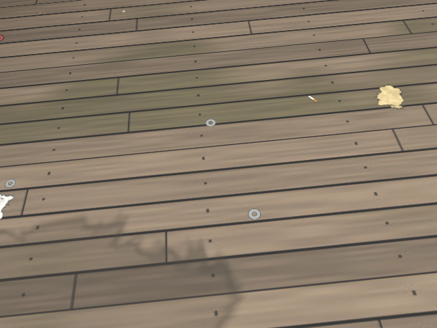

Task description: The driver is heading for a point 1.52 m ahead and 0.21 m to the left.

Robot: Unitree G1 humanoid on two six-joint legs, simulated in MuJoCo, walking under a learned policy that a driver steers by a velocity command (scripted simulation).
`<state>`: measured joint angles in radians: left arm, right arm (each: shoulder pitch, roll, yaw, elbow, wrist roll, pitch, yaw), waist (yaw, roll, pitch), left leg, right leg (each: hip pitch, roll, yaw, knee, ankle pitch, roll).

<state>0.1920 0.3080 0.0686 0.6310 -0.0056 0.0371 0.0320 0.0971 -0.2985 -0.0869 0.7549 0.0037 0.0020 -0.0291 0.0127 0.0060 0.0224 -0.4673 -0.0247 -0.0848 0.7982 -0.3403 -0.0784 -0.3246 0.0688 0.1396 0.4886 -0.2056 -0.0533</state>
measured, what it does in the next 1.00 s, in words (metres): steps on the spot: left foot, then right foot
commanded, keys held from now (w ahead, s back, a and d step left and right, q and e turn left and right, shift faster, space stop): no key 1.00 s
